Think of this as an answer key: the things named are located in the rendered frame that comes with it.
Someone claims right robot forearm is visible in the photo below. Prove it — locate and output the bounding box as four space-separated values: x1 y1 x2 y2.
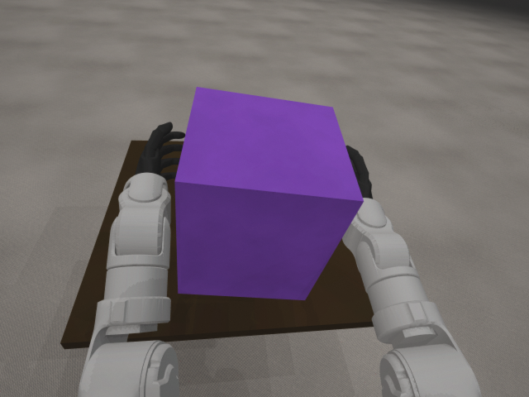
342 198 482 397

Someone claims carton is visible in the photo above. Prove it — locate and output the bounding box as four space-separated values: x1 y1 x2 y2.
174 87 364 300

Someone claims table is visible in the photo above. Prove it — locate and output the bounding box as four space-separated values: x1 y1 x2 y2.
60 141 374 349

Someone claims robot left upper arm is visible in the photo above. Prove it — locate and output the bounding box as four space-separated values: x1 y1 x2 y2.
79 340 179 397

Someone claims robot left hand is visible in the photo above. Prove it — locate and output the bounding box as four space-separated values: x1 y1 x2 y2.
136 122 185 180

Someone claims robot right upper arm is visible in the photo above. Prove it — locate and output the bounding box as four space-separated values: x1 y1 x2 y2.
379 344 480 397

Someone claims robot right hand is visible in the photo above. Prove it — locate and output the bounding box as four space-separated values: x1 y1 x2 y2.
346 146 373 199

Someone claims left robot forearm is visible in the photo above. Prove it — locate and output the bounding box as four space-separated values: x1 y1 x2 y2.
78 173 171 397

